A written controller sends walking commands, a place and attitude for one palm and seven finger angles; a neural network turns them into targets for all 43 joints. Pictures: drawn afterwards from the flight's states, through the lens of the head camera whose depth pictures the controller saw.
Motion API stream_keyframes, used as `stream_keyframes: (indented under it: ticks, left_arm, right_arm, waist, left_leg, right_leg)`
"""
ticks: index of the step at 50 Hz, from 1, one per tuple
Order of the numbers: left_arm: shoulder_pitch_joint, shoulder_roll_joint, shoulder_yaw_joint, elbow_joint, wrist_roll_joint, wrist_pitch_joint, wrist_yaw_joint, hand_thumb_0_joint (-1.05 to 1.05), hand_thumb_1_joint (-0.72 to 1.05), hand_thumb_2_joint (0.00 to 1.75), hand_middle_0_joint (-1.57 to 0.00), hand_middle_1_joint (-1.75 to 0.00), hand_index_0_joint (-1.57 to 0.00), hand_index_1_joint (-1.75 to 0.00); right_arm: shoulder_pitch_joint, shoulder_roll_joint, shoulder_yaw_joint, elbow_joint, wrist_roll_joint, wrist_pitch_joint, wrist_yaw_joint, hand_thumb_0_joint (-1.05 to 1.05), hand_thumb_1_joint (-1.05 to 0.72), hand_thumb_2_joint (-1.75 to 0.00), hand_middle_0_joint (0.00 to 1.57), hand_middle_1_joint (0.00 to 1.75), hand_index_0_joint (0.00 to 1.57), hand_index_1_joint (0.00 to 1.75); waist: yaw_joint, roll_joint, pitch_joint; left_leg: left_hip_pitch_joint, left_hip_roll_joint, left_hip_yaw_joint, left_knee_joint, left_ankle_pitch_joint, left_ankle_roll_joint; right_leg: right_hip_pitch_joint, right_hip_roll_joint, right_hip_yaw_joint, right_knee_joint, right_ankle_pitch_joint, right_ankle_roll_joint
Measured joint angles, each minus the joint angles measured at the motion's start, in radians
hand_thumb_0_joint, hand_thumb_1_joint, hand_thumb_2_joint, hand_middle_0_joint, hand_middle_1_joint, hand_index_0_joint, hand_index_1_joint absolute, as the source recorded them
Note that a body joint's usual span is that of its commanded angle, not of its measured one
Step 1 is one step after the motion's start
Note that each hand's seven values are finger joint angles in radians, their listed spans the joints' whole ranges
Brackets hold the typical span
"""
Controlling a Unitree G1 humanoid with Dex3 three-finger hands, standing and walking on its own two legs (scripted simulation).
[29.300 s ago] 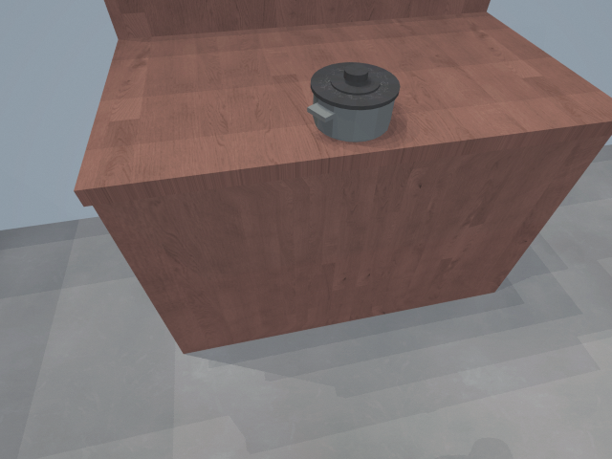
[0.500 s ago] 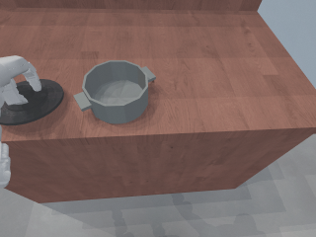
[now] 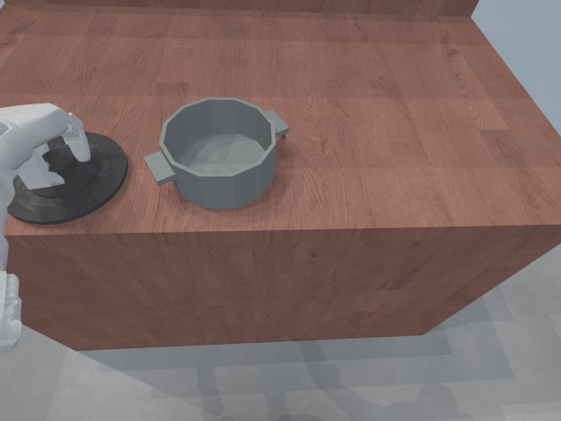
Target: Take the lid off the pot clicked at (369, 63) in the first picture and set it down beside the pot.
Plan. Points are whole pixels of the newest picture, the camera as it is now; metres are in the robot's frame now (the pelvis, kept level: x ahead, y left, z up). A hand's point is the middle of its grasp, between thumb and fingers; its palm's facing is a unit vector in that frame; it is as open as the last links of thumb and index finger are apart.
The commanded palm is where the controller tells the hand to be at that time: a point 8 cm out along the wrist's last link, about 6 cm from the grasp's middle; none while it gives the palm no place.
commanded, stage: open the fingers wide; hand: left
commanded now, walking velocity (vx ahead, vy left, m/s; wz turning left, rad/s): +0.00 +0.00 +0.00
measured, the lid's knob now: (58, 163) +0.48 +0.32 +0.08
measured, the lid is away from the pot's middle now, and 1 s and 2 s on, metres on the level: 0.24 0.25 0.25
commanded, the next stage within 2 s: raise the empty hand in 0.90 s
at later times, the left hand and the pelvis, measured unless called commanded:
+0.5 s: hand (41, 159) +0.45 +0.32 +0.11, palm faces -0.41 -0.09 -0.91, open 8.8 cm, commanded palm +0.47 +0.32 +0.17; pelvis +0.00 +0.00 +0.00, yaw +0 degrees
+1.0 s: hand (35, 160) +0.45 +0.32 +0.11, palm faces -0.41 -0.10 -0.90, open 11.0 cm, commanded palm +0.47 +0.32 +0.17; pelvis +0.01 +0.00 +0.00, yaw +0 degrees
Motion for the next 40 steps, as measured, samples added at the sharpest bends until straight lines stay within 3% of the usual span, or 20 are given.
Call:
stream_keyframes:
  ticks: [17, 40]
  left_arm:
    - [-0.039, 0.008, -0.042, 0.042, -0.002, 0.030, -0.003, 0.01, 0.23, 0.83, -0.59, -0.90, -0.61, -0.90]
    - [-0.027, 0.032, 0.003, 0.040, 0.005, 0.029, -0.003, 0.00, -0.03, 0.77, -0.42, -0.79, -0.42, -0.78]
  right_arm:
    - [0.006, -0.011, 0.005, 0.012, 0.007, -0.018, -0.014, 0.01, -0.91, -0.89, 0.20, 0.30, 0.21, 0.30]
    - [-0.007, -0.004, 0.006, -0.004, 0.008, 0.014, -0.008, 0.01, -0.91, -0.89, 0.20, 0.30, 0.20, 0.30]
  waist:
    - [-0.001, -0.001, 0.002]
    - [-0.009, 0.001, -0.006]
  left_leg:
    - [0.008, 0.000, -0.004, -0.012, 0.007, -0.002]
    - [-0.002, 0.007, 0.003, -0.006, -0.006, -0.003]
  right_leg:
    - [0.009, 0.000, -0.003, -0.012, 0.007, -0.002]
    - [-0.005, 0.007, 0.005, -0.007, -0.002, 0.000]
